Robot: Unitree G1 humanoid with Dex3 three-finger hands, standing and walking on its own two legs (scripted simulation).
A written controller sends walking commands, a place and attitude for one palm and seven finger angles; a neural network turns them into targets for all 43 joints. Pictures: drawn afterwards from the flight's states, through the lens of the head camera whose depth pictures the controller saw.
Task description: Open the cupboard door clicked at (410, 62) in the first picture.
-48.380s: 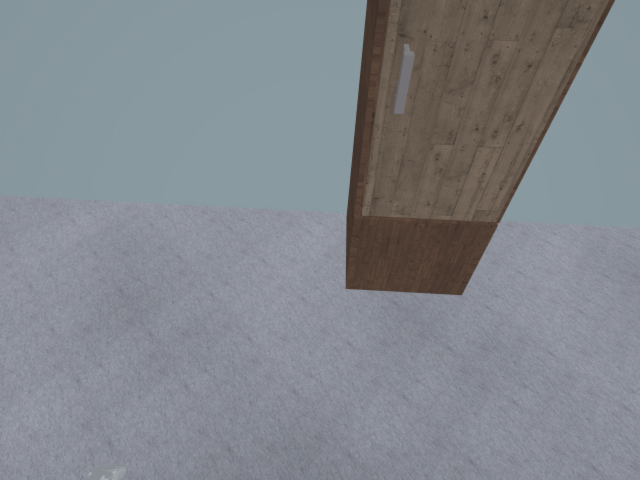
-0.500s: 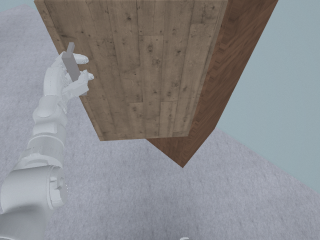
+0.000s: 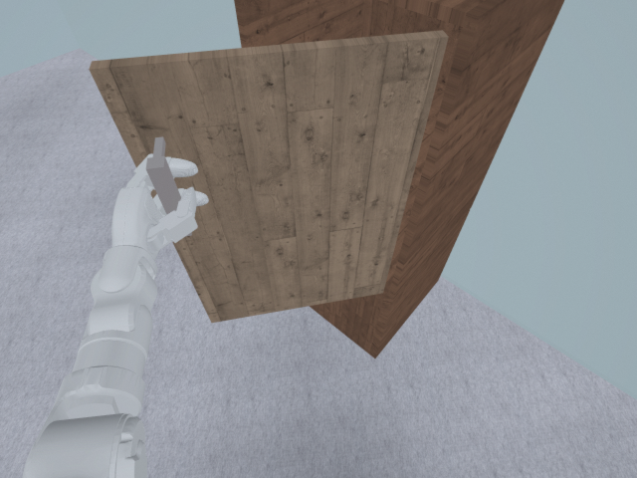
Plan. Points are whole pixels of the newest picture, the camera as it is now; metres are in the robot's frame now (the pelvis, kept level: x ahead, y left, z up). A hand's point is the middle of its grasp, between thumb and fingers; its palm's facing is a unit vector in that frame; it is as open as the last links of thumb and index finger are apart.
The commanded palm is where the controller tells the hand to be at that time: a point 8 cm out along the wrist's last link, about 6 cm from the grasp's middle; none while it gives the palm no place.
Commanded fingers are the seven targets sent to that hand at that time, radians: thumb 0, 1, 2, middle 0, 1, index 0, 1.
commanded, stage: pull the door open along its arc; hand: left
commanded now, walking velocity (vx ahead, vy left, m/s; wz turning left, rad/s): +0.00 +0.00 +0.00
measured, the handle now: (172, 189) +0.46 +0.20 +0.11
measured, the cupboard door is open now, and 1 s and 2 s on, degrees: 52 84 84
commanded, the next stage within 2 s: open thumb and fingers to let go in 0.72 s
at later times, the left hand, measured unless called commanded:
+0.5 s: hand (242, 301) +0.29 +0.08 +0.11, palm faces +0.41 -0.91 +0.02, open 5.7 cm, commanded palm +0.22 +0.14 +0.11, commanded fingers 0.00 0.90 0.90 -0.40 -1.35 -0.40 -1.35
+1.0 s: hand (272, 329) +0.26 +0.05 +0.12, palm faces +0.43 -0.90 +0.00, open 6.2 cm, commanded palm +0.20 +0.08 +0.11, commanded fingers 0.00 0.20 0.60 -0.35 -1.27 -0.35 -1.27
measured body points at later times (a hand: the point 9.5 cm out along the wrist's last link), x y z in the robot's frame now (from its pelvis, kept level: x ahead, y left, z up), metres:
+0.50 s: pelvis +0.00 -0.03 +0.01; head -0.01 -0.05 +0.46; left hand +0.26 +0.13 +0.11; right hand +0.21 -0.22 -0.07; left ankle -0.02 +0.08 -0.72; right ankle -0.01 -0.10 -0.72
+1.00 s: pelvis -0.01 -0.05 +0.01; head -0.02 -0.08 +0.46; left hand +0.23 +0.10 +0.12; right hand +0.20 -0.24 -0.09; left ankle -0.02 +0.08 -0.72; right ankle -0.01 -0.10 -0.72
